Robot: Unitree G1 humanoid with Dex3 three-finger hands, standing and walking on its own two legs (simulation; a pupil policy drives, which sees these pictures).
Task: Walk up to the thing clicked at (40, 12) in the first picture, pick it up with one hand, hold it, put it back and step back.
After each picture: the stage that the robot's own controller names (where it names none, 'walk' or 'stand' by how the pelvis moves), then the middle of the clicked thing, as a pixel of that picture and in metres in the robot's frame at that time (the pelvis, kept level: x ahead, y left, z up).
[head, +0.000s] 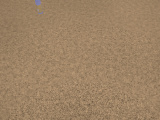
stand; (38, 4) +1.98 +0.65 -0.65
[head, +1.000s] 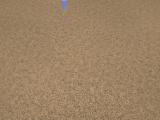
walk; (64, 8) +1.88 +0.32 -0.62
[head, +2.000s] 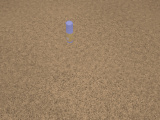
walk; (69, 32) +1.26 +0.17 -0.64
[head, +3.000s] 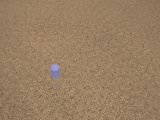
walk; (56, 76) +0.78 +0.20 -0.65
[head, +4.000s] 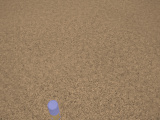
walk; (54, 111) +0.46 +0.19 -0.65
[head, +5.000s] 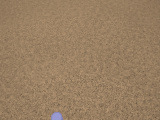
stand; out of the picture +0.36 +0.19 -0.63
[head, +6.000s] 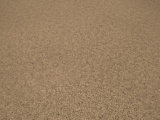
stand; out of the picture +0.33 +0.19 -0.66
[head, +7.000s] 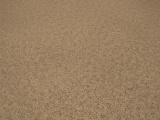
stand; out of the picture +0.35 +0.19 -0.66
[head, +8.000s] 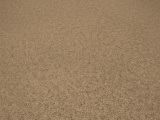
stand; out of the picture +0.34 +0.19 -0.66
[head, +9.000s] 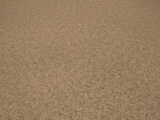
stand; out of the picture +0.34 +0.18 -0.66
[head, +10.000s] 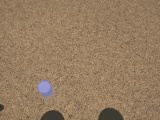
go down; (47, 91) +0.39 +0.18 -0.49
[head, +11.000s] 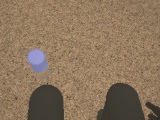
go down; (40, 66) +0.44 +0.19 -0.29
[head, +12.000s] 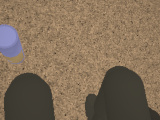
close in; (11, 48) +0.43 +0.21 -0.20
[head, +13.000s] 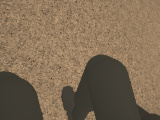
close; out of the picture +0.43 +0.24 -0.16
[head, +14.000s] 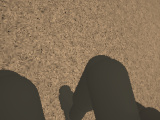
lift; out of the picture +0.42 +0.25 -0.16
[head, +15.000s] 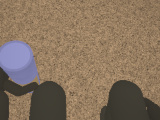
lift; (24, 73) +0.33 +0.20 -0.03
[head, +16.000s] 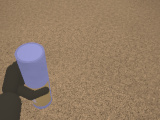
hold; (37, 80) +0.32 +0.16 +0.08
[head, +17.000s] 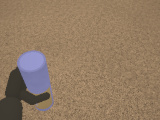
hold; (39, 85) +0.31 +0.16 +0.04
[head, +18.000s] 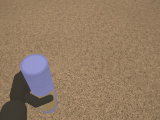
crouch; (42, 88) +0.31 +0.15 +0.02
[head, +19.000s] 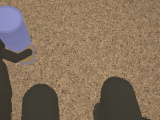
crouch; (18, 42) +0.44 +0.18 -0.04
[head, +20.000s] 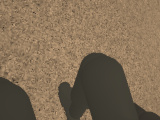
lower; out of the picture +0.45 +0.25 -0.17
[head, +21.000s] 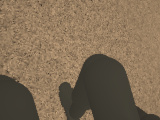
lower; out of the picture +0.44 +0.26 -0.17
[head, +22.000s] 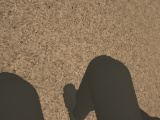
lower; out of the picture +0.42 +0.25 -0.17
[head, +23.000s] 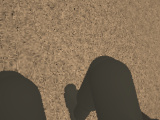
lower; out of the picture +0.42 +0.25 -0.16
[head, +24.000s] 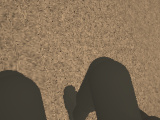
loosen; out of the picture +0.40 +0.23 -0.17
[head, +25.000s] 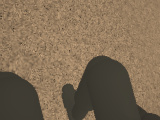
withdraw; out of the picture +0.42 +0.24 -0.17
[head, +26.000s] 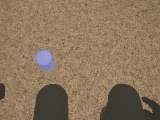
walk; (47, 65) +0.43 +0.18 -0.32
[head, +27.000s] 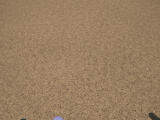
stand; out of the picture +0.36 +0.16 -0.59
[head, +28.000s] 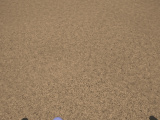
stand; out of the picture +0.36 +0.17 -0.60
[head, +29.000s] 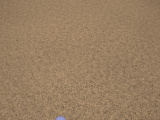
stand; out of the picture +0.37 +0.16 -0.63
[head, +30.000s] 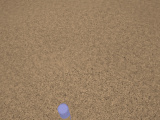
walk; (64, 114) +0.40 +0.16 -0.64
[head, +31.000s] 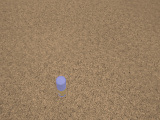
walk; (61, 87) +0.55 +0.14 -0.64
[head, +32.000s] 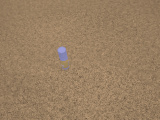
walk; (63, 58) +0.86 +0.26 -0.62
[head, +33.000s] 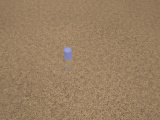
stand; (68, 58) +0.99 +0.16 -0.65
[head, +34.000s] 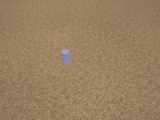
stand; (66, 60) +1.00 +0.18 -0.66
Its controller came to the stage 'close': yes
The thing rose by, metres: 0.68
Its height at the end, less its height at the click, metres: +0.00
